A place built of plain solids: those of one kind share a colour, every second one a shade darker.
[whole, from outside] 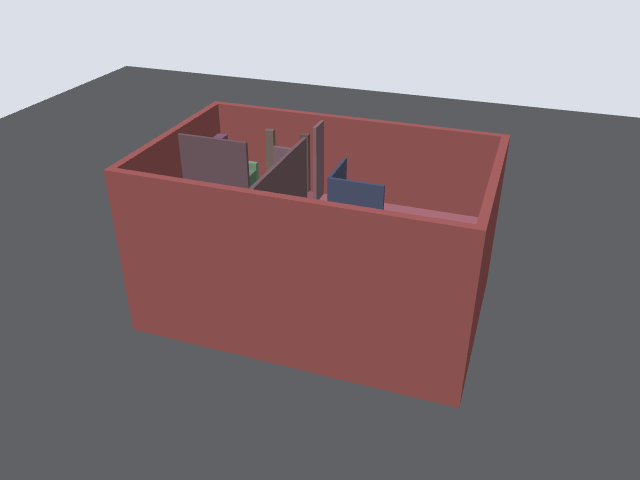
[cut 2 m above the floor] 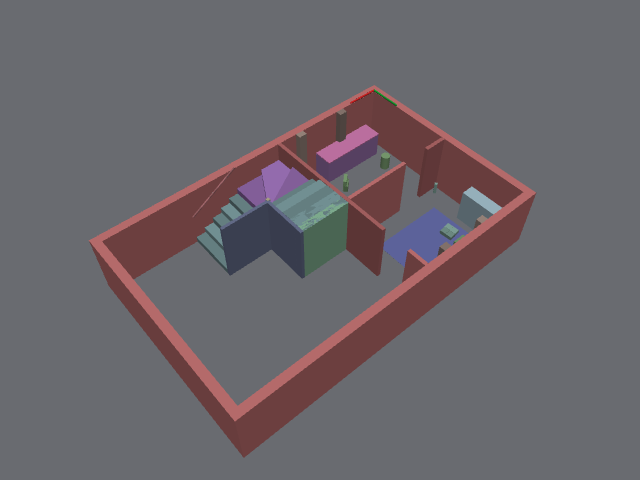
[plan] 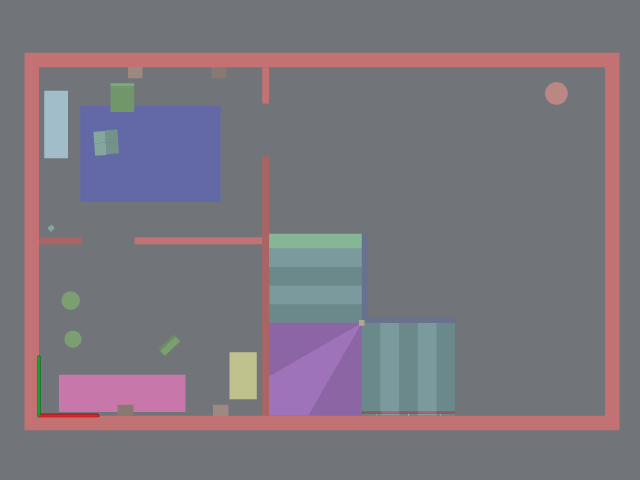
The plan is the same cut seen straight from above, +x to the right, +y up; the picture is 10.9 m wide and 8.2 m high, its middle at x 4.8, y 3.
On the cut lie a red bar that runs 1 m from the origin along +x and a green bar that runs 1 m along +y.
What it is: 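A home built round its stair; the hall at the stair's foot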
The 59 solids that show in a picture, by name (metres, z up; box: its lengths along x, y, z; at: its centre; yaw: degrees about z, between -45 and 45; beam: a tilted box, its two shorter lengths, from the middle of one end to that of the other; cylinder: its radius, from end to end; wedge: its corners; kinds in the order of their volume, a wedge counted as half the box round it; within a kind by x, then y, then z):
{
 "wall_1": {"box": [0.25, 6.45, 5.48], "at": [-0.12, 2.97, 2.69]},
 "wall_2": {"box": [0.73, 0.12, 2.63], "at": [0.37, 2.99, 1.26]},
 "wall_3": {"box": [2.18, 0.12, 2.63], "at": [2.72, 2.99, 1.26]},
 "wall_4": {"box": [0.12, 4.43, 2.63], "at": [3.87, 2.21, 1.26]},
 "wall_5": {"box": [0.12, 0.62, 2.63], "at": [3.87, 5.64, 1.26]},
 "wall_6": {"box": [10.17, 0.25, 5.48], "at": [4.83, -0.12, 2.69]},
 "wall_7": {"box": [10.17, 0.25, 5.48], "at": [4.83, 6.07, 2.69]},
 "wall_8": {"box": [0.25, 6.45, 5.48], "at": [9.79, 2.97, 2.69]},
 "step_1": {"box": [1.58, 1.52, 1.83], "at": [4.72, 2.34, 0.87]},
 "step_2": {"box": [1.58, 1.2, 2.03], "at": [4.72, 2.5, 0.97]},
 "step_3": {"box": [1.58, 0.88, 2.23], "at": [4.72, 2.66, 1.07]},
 "step_4": {"box": [1.58, 0.56, 2.43], "at": [4.72, 2.82, 1.16]},
 "step_5": {"box": [0.62, 1.58, 1.04], "at": [5.52, 0.79, 0.47]},
 "step_6": {"box": [0.94, 1.58, 0.84], "at": [5.68, 0.79, 0.37]},
 "step_7": {"box": [1.26, 1.58, 0.64], "at": [5.84, 0.79, 0.27]},
 "step_8": {"box": [1.58, 1.58, 0.45], "at": [6.0, 0.79, 0.17]},
 "step_9": {"box": [1.89, 1.58, 0.25], "at": [6.16, 0.79, 0.07]},
 "winder_1": {"wedge": [[3.93, 0.0, -0.05], [3.93, 0.0, 1.39], [3.93, 0.67, -0.05], [3.93, 0.67, 1.39], [3.93, 1.88, -0.05], [3.93, 1.88, 1.39], [4.6, 0.0, -0.05], [4.6, 0.0, 1.39], [5.51, 1.58, -0.05], [5.51, 1.58, 1.39], [5.51, 1.88, -0.05], [5.51, 1.88, 1.39]]},
 "winder_2": {"wedge": [[3.93, 0.0, -0.05], [3.93, 0.0, 1.19], [3.93, 1.88, -0.05], [3.93, 1.88, 1.19], [5.51, 0.0, -0.05], [5.51, 0.0, 1.19], [5.51, 1.88, -0.05], [5.51, 1.88, 1.19]]},
 "winder_3": {"wedge": [[3.93, 0.67, -0.05], [3.93, 0.67, 1.59], [3.93, 1.88, -0.05], [3.93, 1.88, 1.59], [5.51, 1.58, -0.05], [5.51, 1.58, 1.59], [5.51, 1.88, -0.05], [5.51, 1.88, 1.59]]},
 "upper_floor_1": {"box": [5.87, 2.97, 0.18], "at": [6.86, 4.59, 2.49]},
 "upper_partition_1": {"box": [0.12, 4.28, 2.75], "at": [3.87, 2.14, 3.9]},
 "upper_partition_2": {"box": [0.12, 0.77, 2.75], "at": [3.87, 5.56, 3.9]},
 "stair_wall_1": {"box": [0.1, 1.23, 5.33], "at": [5.56, 2.25, 2.61]},
 "stair_wall_2": {"box": [0.1, 0.25, 5.33], "at": [5.56, 2.98, 2.61]},
 "stair_wall_3": {"box": [1.54, 0.1, 5.33], "at": [6.34, 1.63, 2.61]},
 "kitchen_units_units_1": {"box": [2.17, 0.62, 0.89], "at": [1.42, 0.37, 0.4]},
 "head_1": {"box": [1.58, 0.25, 2.63], "at": [4.72, 2.98, 1.26]},
 "upper_split_1": {"box": [2.36, 0.12, 2.75], "at": [1.18, 3.24, 3.9]},
 "upper_split_2": {"box": [0.55, 0.12, 2.75], "at": [3.54, 3.24, 3.9]},
 "slotfit_bedroom_storage_1": {"box": [0.36, 1.2, 1.94], "at": [0.27, 5.03, 3.5]},
 "curtains_1": {"box": [0.27, 0.19, 2.22], "at": [1.48, 0.09, 1.17]},
 "curtains_2": {"box": [0.25, 0.19, 2.13], "at": [1.64, 5.86, 1.12]},
 "curtains_3": {"box": [0.31, 0.19, 2.11], "at": [1.98, 5.86, 3.69]},
 "curtains_4": {"box": [0.25, 0.19, 2.13], "at": [3.07, 5.86, 1.12]},
 "curtains_5": {"box": [0.27, 0.19, 2.22], "at": [3.1, 0.09, 1.17]},
 "curtains_6": {"box": [0.31, 0.19, 2.11], "at": [3.27, 5.86, 3.69]},
 "slotfit_living_storage_1": {"box": [0.41, 1.15, 1.15], "at": [0.29, 4.97, 0.53]},
 "slotfit_kitchen_storage_1": {"box": [0.47, 0.8, 1.15], "at": [3.49, 0.68, 0.53]},
 "slotfit_bedroom_seat_1": {"box": [0.84, 0.2, 0.96], "at": [1.06, 5.74, 3.01]},
 "slotfit_bedroom_seat_2": {"box": [0.17, 0.44, 0.72], "at": [1.39, 5.19, 2.89]},
 "laid_rug_rug_living_1": {"box": [2.4, 1.64, 0.05], "at": [1.91, 4.47, -0.02]},
 "slotfit_living_seat_1": {"box": [0.41, 0.44, 0.51], "at": [1.42, 5.41, 0.2]},
 "slotfit_living_seat_2": {"box": [0.41, 0.05, 0.97], "at": [1.42, 5.66, 0.43]},
 "clutter_kitchen_1": {"cylinder": 0.16, "from": [0.54, 1.97, -0.05], "to": [0.54, 1.97, 0.29]},
 "clutter_kitchen_2": {"cylinder": 0.15, "from": [0.58, 1.31, -0.05], "to": [0.58, 1.31, 0.48]},
 "clutter_kitchen_3": {"box": [0.37, 0.14, 0.29], "at": [2.22, 1.21, 0.09], "yaw": 42.9},
 "clutter_kitchen_4": {"box": [0.36, 0.11, 0.49], "at": [2.24, 1.18, 0.19], "yaw": 42.9},
 "kitchen_units_worktop_1": {"box": [2.17, 0.64, 0.04], "at": [1.42, 0.38, 0.86]},
 "slotfit_hallpiece_corner_1": {"cylinder": 0.19, "from": [8.84, 5.5, -0.05], "to": [8.84, 5.5, 0.28]},
 "clutter_living_1": {"box": [0.2, 0.2, 0.18], "at": [1.03, 4.76, 0.04], "yaw": 4.1},
 "clutter_living_2": {"box": [0.2, 0.21, 0.18], "at": [1.05, 4.55, 0.04], "yaw": 4.1},
 "clutter_living_3": {"box": [0.21, 0.21, 0.18], "at": [1.24, 4.78, 0.04], "yaw": 4.1},
 "clutter_living_4": {"box": [0.21, 0.2, 0.18], "at": [1.25, 4.57, 0.04], "yaw": 4.1},
 "rail_1": {"beam": [0.05, 0.044], "from": [5.84, 0.05, 1.89], "to": [5.53, 0.05, 2.08]},
 "rail_2": {"beam": [0.05, 0.044], "from": [6.16, 0.05, 1.69], "to": [5.84, 0.05, 1.89]},
 "rail_3": {"beam": [0.05, 0.044], "from": [6.47, 0.05, 1.5], "to": [6.15, 0.05, 1.69]},
 "rail_4": {"beam": [0.05, 0.044], "from": [6.78, 0.05, 1.3], "to": [6.47, 0.05, 1.5]},
 "rail_5": {"beam": [0.05, 0.044], "from": [7.1, 0.05, 1.11], "to": [6.78, 0.05, 1.3]}
}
